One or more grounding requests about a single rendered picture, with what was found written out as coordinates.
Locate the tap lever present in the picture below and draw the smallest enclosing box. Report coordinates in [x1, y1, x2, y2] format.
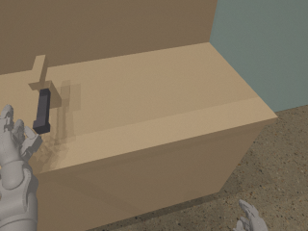
[33, 89, 51, 135]

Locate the left robot forearm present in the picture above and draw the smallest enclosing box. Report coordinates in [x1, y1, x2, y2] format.
[0, 161, 39, 231]

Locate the counter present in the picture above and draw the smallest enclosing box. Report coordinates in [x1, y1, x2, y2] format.
[0, 0, 278, 231]

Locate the right robot hand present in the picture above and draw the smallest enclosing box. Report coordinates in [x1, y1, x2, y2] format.
[233, 199, 269, 231]

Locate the left robot hand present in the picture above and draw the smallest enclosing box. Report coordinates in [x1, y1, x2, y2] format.
[0, 104, 43, 167]

